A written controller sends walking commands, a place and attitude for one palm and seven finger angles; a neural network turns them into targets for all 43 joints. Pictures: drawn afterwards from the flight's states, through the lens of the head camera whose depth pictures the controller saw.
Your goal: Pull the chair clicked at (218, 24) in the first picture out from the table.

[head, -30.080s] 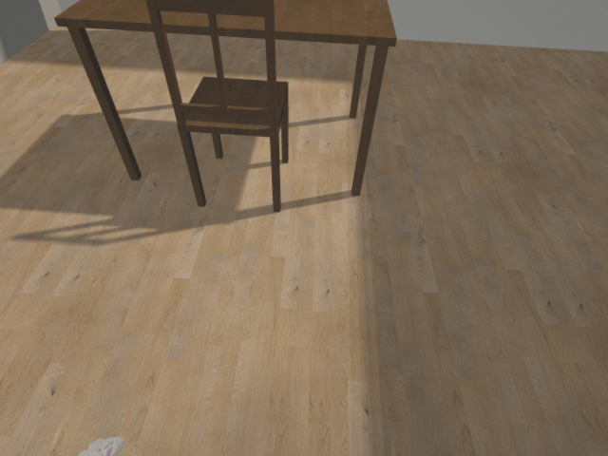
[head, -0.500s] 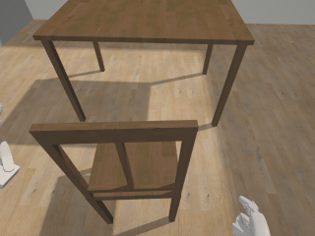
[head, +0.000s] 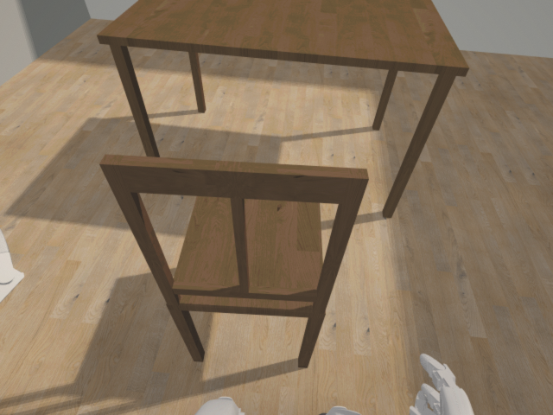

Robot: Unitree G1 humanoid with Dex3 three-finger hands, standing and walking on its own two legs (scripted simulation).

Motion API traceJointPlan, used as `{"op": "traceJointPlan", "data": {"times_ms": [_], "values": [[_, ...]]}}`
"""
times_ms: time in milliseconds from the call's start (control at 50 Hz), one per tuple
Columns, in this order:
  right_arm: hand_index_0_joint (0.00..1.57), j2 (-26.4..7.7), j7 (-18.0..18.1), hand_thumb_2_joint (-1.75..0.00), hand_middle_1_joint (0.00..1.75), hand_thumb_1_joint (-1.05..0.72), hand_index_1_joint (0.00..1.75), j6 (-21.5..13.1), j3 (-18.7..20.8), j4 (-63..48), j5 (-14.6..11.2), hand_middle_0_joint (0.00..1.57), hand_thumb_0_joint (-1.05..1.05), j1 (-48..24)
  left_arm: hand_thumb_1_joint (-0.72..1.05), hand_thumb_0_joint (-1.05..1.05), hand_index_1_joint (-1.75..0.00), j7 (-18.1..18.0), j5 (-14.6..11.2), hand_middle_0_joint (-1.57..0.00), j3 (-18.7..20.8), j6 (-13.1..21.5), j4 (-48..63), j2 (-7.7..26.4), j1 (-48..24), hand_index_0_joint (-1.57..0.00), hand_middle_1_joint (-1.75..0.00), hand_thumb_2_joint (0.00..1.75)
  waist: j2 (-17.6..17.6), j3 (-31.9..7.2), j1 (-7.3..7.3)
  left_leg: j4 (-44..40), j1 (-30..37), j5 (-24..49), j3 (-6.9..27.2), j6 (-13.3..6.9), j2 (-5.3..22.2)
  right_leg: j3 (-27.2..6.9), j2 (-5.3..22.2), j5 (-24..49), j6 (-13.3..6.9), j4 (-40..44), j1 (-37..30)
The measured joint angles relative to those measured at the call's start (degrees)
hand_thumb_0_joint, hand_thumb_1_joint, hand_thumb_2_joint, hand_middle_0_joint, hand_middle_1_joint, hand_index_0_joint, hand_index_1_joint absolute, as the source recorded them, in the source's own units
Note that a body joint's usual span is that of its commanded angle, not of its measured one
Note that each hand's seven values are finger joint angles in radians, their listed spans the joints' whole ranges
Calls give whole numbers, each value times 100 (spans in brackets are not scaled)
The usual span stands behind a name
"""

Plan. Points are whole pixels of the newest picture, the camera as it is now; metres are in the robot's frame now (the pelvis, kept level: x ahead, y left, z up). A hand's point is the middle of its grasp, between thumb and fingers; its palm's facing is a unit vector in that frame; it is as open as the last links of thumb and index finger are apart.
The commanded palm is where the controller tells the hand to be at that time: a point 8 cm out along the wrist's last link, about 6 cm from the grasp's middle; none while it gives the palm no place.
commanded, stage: step back with the hand held close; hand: left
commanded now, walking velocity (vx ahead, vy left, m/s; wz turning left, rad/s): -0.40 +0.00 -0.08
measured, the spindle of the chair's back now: (241, 249) +0.41 +0.10 -0.07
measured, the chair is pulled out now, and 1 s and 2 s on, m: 0.59 0.59 0.59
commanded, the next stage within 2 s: stop stepping back and stand still in 0.12 s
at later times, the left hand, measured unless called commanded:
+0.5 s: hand out of the picture +0.07 +0.27 +0.21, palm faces +0.53 -0.75 -0.40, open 7.4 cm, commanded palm +0.05 +0.30 +0.20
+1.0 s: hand out of the picture +0.04 +0.29 +0.20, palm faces +0.51 -0.73 -0.46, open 7.4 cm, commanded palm +0.00 +0.31 +0.20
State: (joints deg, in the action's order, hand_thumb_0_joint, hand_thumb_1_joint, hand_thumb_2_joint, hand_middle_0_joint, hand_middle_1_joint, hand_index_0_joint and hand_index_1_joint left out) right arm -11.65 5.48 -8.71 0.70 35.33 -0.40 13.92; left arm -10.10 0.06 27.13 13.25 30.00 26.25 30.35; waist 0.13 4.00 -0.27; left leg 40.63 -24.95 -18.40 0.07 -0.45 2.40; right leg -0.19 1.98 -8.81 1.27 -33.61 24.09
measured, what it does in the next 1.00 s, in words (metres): walks backwards: right foot, then left foot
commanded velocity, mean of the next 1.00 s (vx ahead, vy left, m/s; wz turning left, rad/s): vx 0.04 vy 0.01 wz -0.01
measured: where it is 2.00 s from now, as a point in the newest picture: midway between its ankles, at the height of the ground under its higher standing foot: outside the picture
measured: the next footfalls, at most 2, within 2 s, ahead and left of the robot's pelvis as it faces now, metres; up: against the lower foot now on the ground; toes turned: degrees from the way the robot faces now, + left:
right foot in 0.38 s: -0.07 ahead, -0.13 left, +0.00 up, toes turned +0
left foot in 0.62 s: -0.07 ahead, +0.14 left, +0.00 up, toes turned +2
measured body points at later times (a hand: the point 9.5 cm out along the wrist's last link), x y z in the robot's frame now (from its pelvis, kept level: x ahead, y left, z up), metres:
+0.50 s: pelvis -0.09 +0.00 +0.01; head -0.11 +0.01 +0.46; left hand +0.04 +0.31 +0.23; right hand +0.07 -0.22 -0.08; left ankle -0.05 +0.11 -0.64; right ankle -0.11 -0.13 -0.72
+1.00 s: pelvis -0.14 +0.01 +0.02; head -0.15 +0.01 +0.47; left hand +0.01 +0.33 +0.22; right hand -0.01 -0.23 -0.08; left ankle -0.11 +0.13 -0.71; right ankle -0.11 -0.13 -0.72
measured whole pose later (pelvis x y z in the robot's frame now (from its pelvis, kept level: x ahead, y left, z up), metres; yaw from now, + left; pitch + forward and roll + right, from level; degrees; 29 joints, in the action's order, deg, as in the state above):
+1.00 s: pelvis -0.14 +0.01 +0.02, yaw +0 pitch -2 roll -1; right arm -10.8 4.2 -8.8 0.2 40.1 -0.7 16.6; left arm -9.1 -1.7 26.4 12.7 25.3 23.4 30.8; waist 0.9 -0.7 -1.0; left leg 35.2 -16.8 -21.1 -1.5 -1.1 3.3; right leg 0.4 0.3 -12.3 0.6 -28.6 13.9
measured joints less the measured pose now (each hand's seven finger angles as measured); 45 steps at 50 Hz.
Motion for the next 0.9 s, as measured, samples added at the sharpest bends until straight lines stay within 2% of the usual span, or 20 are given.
{"op": "traceJointPlan", "data": {"times_ms": [60, 140, 180, 240, 280, 320, 360, 400, 420, 460, 500, 520, 560, 600, 620, 660, 700, 760, 840, 900], "values": [[21, -108, -26, -90, 30, -90, 30, -52, 16, 126, 76, 20, 1, -120, 88, 2, -30, -40, -3, -22, -35, 55, 29, -211, -114, -22, -30, 90, 16, 10, -180, 157, -184, -685, -16, -4, -47, -54, 14, -102, -45, 63, 134], [21, -168, -71, -90, 30, -91, 30, -64, 8, 226, 131, 20, 1, -391, 88, 2, -30, -54, -19, -22, -41, 106, 143, -254, -314, -22, -30, 90, -112, 171, -263, -25, -232, -345, -128, -15, -94, -86, 114, -159, -25, 59, 286], [21, -140, -59, -90, 30, -91, 30, -83, 12, 180, 126, 20, 1, -473, 88, 2, -30, -32, -26, -22, -31, 100, 154, -200, -412, -22, -30, 90, -57, 220, -182, -118, -270, 132, -144, -99, 26, -52, 28, -889, -23, -406, 445], [21, 38, -48, -90, 30, -91, 30, -210, 104, 98, 103, 20, 1, -413, 88, 2, -30, 50, -47, -22, -31, 82, 169, -6, -645, -22, -30, 90, 160, 218, 116, -251, -421, 1122, -45, -132, 350, 31, -293, -1609, 6, -2234, 528], [21, 182, -140, -90, 29, -91, 30, -231, 121, 91, 7, 20, 1, -320, 88, 2, -30, 88, -133, -22, 0, 136, 231, 118, -611, -22, -30, 90, 111, 94, 195, -325, -530, 1413, -96, 9, 449, 79, -359, -1806, -23, -2736, 277], [21, 282, -239, -90, 30, -90, 30, -172, 92, 30, -74, 20, 1, -240, 88, 2, -30, 105, -253, -22, 102, 148, 309, 148, -290, -22, -30, 90, -15, -85, 125, -372, -613, 1386, -278, 42, 477, 188, -287, -1988, -107, -2414, -164], [21, 328, -259, -90, 30, -90, 30, -127, 47, -76, -87, 20, 1, -188, 88, 2, -30, 112, -322, -22, 246, 108, 313, 190, 89, -22, -30, 90, -109, -214, -3, -300, -744, 1147, -476, 69, 484, 328, -182, -2047, -218, -1390, -785], [21, 234, -245, -90, 30, -90, 30, -110, 47, -54, -63, 20, 1, -227, 88, 2, -30, 177, -310, -22, 172, 39, 218, 75, 130, -22, -30, 90, 116, -57, -102, 81, -862, 330, -382, 140, 543, 440, -262, -1685, -170, -827, -1085], [21, 170, -236, -90, 30, -90, 30, -97, 39, 46, -62, 20, 1, -194, 88, 2, -30, 209, -309, -22, 36, -14, 186, 9, 77, -22, -30, 90, 217, -5, -127, 647, -942, -96, -233, 172, 455, 521, -280, -1604, -163, -736, -1194], [21, 103, -240, -90, 30, -91, 30, -72, -53, 359, -79, 20, 1, -59, 88, 2, -30, 232, -299, -22, -197, -101, 153, -127, -14, -22, -30, 90, 72, -151, -331, 2134, -1030, -293, -110, 209, 84, 424, -141, -1459, -165, -497, -1290], [21, 118, -235, -90, 30, -91, 30, 5, -165, 532, -82, 20, 1, 36, 88, 2, -30, 213, -293, -22, -236, -113, 103, -295, -18, -22, -30, 90, -212, -386, -454, 2619, -748, -247, -179, 163, -147, 187, 4, -1215, -159, -135, -1311], [21, 139, -223, -90, 30, -91, 30, 28, -198, 526, -72, 21, 1, 70, 88, 2, -30, 189, -271, -22, -212, -96, 30, -337, -37, -22, -30, 90, -331, -482, -438, 2307, -469, -267, -229, 110, -179, 105, 60, -1075, -140, 53, -1312], [21, 127, -195, -90, 30, -90, 30, -19, -215, 405, -52, 21, 1, 101, 88, 2, -30, 140, -217, -22, -179, -52, -201, -359, -188, -22, -30, 90, -432, -581, -320, 929, 253, -218, -266, -4, -162, 40, 113, -873, -85, 270, -1250], [21, -22, -172, -90, 30, -90, 30, -142, -150, 226, -13, 21, 1, 87, 88, 1, -30, 103, -168, -22, -242, -44, -427, -383, -406, -21, -30, 90, -232, -586, -132, -588, 991, 49, -202, -78, -39, 138, 29, -810, -14, 252, -1131], [21, -82, -161, -90, 30, -90, 30, -190, -81, 183, -8, 21, 1, 32, 88, 1, -30, 97, -154, -21, -295, -56, -495, -382, -516, -21, -30, 90, -141, -539, -37, -1041, 1195, 110, -167, -21, 3, 190, 5, -824, 22, 158, -1046], [21, -20, -172, -90, 30, -90, 30, -134, -2, 179, -56, 20, 1, -160, 89, 2, -30, 104, -146, -21, -345, -115, -574, -326, -572, -21, -30, 90, -327, -333, 6, -1159, 1271, 283, -323, 50, -136, 25, 141, -726, 51, 106, -1010], [21, 30, -212, -90, 30, -91, 30, -93, -1, 63, -71, 20, 1, -236, 89, 2, -30, 159, -134, -21, -346, -153, -476, -256, -273, -21, -30, 90, -378, -279, 107, -1179, 1275, 411, -440, 43, -129, -95, 130, -589, 82, 237, -1027], [21, 106, -224, -90, 29, -91, 30, -115, -4, -90, -90, 20, 1, -154, 89, 2, -30, 279, -115, -21, -336, -153, -200, -38, 194, -21, -30, 90, -341, -278, 239, -1147, 1179, 477, -414, 26, -59, -33, 77, -538, 42, 390, -1032], [21, 167, -189, -90, 29, -91, 30, -112, -34, -31, -110, 20, 1, 75, 88, 2, -30, 275, -109, -22, -166, -9, 83, 180, 501, -22, -30, 90, -226, -328, 176, -1002, 1016, 405, -303, 5, 67, 97, -43, -780, -79, 412, -996], [21, 173, -151, -90, 29, -90, 30, -81, -44, 132, -100, 20, 1, 227, 88, 2, -30, 206, -119, -22, -34, 42, -21, 138, 413, -22, -30, 90, -80, -390, 88, -857, 915, 213, -208, 19, 122, 154, -121, -839, -148, 436, -1004]]}}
